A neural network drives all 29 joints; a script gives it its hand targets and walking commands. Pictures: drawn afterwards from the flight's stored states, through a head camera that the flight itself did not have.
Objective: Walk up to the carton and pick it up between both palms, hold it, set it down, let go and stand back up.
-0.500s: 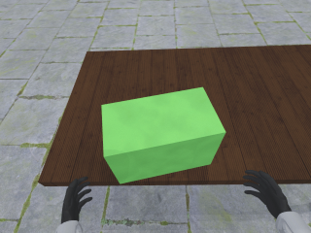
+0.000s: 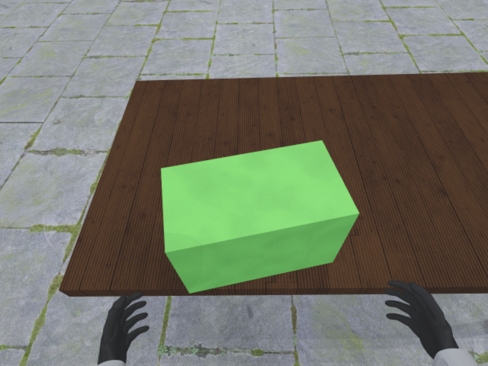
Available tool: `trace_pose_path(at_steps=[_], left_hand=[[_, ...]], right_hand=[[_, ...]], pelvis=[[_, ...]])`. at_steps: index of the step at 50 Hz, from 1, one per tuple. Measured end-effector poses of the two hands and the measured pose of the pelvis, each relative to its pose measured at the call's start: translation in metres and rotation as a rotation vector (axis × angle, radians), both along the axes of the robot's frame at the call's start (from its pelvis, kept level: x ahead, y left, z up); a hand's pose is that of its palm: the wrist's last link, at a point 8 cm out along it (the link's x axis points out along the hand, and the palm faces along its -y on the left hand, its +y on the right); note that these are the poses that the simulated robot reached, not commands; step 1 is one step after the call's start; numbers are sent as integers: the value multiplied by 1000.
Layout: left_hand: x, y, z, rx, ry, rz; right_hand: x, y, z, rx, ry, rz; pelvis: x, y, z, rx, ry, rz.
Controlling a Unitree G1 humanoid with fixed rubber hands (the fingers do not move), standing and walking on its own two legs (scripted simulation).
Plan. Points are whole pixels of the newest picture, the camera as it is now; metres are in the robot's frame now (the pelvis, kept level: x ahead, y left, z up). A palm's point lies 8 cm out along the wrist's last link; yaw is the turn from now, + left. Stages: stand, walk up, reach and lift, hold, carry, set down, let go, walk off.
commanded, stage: set down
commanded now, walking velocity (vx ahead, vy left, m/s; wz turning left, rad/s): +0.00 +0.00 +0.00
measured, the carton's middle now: (253, 219) +0.39 +0.02 -0.03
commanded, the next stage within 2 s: let go in 1.16 s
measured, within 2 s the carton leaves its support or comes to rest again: neither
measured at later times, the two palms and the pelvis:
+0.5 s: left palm (121, 359) +0.16 +0.23 -0.07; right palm (427, 352) +0.18 -0.25 -0.07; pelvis +0.00 +0.00 +0.00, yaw +0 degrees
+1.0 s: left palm out of the picture +0.15 +0.22 -0.09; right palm out of the picture +0.15 -0.24 -0.09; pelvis +0.00 +0.00 +0.00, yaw +0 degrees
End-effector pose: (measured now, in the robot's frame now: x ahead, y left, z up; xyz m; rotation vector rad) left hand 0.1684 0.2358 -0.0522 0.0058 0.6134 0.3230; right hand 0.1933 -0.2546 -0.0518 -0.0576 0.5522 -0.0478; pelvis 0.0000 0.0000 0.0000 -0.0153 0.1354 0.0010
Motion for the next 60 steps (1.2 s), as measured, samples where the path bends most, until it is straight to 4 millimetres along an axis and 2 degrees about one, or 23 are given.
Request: trace_pose_path(at_steps=[18, 29, 45, 60], left_hand=[[-8, -5, -16, -39, 113, -21], [-9, -6, -19, -44, 137, -21], [-14, -11, -31, -72, 211, -45], [-17, -14, -37, -86, 244, -45]], right_hand=[[-15, 5, -14, -49, 79, 7], [-19, 10, -20, -57, 104, 8], [-37, 12, -34, -74, 179, -11], [-41, 14, -40, -91, 207, 12]], pelvis=[[0, 0, 0, 0, -2, 0], [2, 0, 0, 1, -1, 0], [1, -2, 0, 3, -6, 0], [1, -3, 0, 5, -9, 0]])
